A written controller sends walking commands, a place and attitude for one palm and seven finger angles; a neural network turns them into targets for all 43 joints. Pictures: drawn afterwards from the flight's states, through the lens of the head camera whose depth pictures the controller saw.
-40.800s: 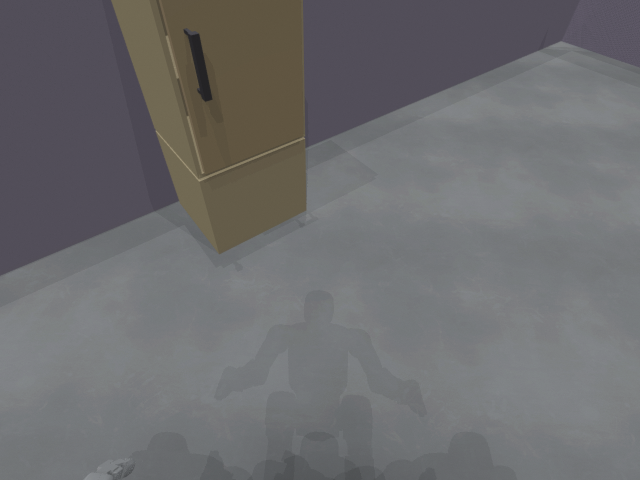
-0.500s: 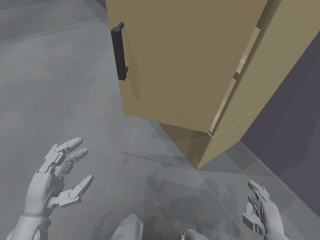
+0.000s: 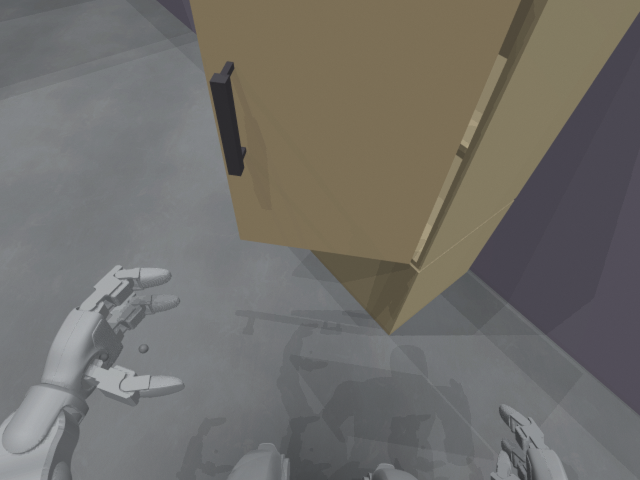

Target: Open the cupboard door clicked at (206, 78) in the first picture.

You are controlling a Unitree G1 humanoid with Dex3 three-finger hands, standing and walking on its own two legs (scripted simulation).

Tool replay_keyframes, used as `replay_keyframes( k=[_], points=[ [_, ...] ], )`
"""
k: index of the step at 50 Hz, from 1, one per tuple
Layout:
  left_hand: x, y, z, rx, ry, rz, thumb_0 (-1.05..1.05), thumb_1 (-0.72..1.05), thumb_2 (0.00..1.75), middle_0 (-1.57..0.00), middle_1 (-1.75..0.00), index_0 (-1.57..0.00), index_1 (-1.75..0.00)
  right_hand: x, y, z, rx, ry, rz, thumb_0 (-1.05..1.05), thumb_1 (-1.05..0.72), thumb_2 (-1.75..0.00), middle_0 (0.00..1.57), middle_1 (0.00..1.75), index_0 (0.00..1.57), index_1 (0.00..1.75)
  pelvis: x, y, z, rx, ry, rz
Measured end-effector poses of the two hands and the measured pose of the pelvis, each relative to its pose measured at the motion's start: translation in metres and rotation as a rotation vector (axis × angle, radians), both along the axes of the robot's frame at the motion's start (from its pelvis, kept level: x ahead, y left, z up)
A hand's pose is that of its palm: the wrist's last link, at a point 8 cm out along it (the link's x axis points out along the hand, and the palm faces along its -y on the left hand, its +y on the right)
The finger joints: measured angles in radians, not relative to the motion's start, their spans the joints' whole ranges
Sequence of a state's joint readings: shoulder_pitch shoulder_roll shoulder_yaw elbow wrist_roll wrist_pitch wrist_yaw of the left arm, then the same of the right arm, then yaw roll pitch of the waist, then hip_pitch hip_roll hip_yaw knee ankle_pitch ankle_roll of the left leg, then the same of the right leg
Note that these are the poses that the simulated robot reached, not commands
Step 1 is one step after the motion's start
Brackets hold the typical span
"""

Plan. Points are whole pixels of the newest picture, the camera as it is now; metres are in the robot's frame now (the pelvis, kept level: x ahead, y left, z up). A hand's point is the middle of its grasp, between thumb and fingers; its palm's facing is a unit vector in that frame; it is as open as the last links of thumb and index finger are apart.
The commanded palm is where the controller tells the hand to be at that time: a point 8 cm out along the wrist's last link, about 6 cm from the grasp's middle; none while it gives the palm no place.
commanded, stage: raise the hand with hooked fingers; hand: left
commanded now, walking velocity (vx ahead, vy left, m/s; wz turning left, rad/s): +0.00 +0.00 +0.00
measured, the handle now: (232, 122) +0.62 +0.17 +0.08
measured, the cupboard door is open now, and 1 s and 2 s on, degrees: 43 43 43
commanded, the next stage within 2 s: move the hooked fingers beside the handle in 1.04 s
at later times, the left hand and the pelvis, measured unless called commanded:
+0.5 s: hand (84, 286) +0.30 +0.27 +0.10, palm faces -0.04 -1.00 -0.03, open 13.9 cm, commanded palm +0.27 +0.32 +0.10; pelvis +0.01 +0.00 +0.02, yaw +0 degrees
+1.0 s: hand (100, 286) +0.30 +0.26 +0.10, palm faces -0.08 -1.00 -0.03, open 14.0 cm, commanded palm +0.27 +0.31 +0.10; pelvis +0.01 -0.01 +0.02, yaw +0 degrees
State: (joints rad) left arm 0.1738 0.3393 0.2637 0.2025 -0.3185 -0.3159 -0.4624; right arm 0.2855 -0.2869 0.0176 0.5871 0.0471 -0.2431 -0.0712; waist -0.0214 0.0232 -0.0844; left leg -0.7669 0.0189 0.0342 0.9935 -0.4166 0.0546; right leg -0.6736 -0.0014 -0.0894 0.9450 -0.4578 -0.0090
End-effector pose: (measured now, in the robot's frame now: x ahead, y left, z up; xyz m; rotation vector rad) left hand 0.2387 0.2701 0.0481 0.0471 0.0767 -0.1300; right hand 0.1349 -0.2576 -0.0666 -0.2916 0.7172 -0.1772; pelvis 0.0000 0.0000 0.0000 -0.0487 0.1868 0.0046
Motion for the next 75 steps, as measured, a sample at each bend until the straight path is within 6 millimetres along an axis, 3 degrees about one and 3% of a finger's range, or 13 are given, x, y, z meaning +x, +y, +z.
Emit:
replay_keyframes(
  k=[8, 13, 19, 27, 41, 60, 67, 75],
  points=[
    [0.014, 0.026, 0.037, 0.007, -0.111, 0.084, 0.0, -0.33, 0.38, -0.29, -1.08, -0.29, -1.08, 0.033, 0.017, 0.023, 0.018, -0.096, 0.047, 0.01, -0.9, -0.9, 0.2, 0.3, 0.2, 0.3, 0.009, 0.002, 0.009, 0.0, -0.026, 0.002],
    [0.02, 0.038, 0.034, 0.001, -0.033, 0.081, 0.0, -0.42, 0.34, -0.3, -1.14, -0.3, -1.14, 0.042, 0.025, 0.023, 0.039, -0.091, 0.075, 0.01, -0.9, -0.9, 0.2, 0.3, 0.2, 0.3, 0.012, 0.003, 0.013, -0.002, -0.028, 0.009],
    [0.026, 0.041, 0.04, -0.002, -0.029, 0.052, -0.01, -0.48, 0.31, -0.3, -1.18, -0.3, -1.18, 0.04, 0.025, 0.023, 0.037, -0.066, 0.076, 0.01, -0.9, -0.9, 0.21, 0.31, 0.2, 0.3, 0.014, 0.002, 0.016, 0.0, -0.035, 0.006],
    [0.043, 0.059, 0.054, -0.023, -0.064, 0.08, -0.01, -0.5, 0.31, -0.3, -1.19, -0.3, -1.19, 0.024, 0.011, 0.02, 0.017, -0.005, 0.046, 0.01, -0.9, -0.9, 0.21, 0.31, 0.2, 0.3, 0.014, -0.004, 0.019, 0.0, -0.041, 0.008],
    [0.047, 0.045, 0.049, -0.036, -0.046, 0.054, -0.01, -0.5, 0.3, -0.3, -1.2, -0.3, -1.2, 0.006, -0.006, 0.021, 0.01, 0.017, 0.007, 0.01, -0.9, -0.9, 0.2, 0.3, 0.2, 0.3, 0.012, -0.009, 0.021, 0.01, -0.038, -0.007],
    [0.044, 0.038, 0.054, -0.021, -0.05, 0.046, -0.01, -0.5, 0.3, -0.3, -1.2, -0.3, -1.2, 0.018, -0.002, 0.019, 0.035, -0.016, 0.029, 0.01, -0.9, -0.9, 0.2, 0.31, 0.2, 0.3, 0.012, -0.014, 0.021, 0.014, -0.041, -0.001],
    [0.071, 0.038, 0.049, -0.042, -0.047, 0.054, -0.01, -0.5, 0.3, -0.3, -1.2, -0.3, -1.2, 0.015, -0.007, 0.012, 0.011, 0.027, 0.029, 0.01, -0.9, -0.9, 0.21, 0.31, 0.2, 0.3, 0.009, -0.016, 0.018, 0.013, -0.028, 0.008],
    [0.109, 0.025, 0.056, -0.034, -0.066, 0.008, -0.01, -0.5, 0.3, -0.3, -1.2, -0.3, -1.2, -0.006, -0.016, 0.006, 0.006, 0.096, -0.025, 0.01, -0.9, -0.9, 0.21, 0.3, 0.2, 0.3, 0.013, -0.016, 0.017, 0.015, -0.002, -0.006]
  ],
)
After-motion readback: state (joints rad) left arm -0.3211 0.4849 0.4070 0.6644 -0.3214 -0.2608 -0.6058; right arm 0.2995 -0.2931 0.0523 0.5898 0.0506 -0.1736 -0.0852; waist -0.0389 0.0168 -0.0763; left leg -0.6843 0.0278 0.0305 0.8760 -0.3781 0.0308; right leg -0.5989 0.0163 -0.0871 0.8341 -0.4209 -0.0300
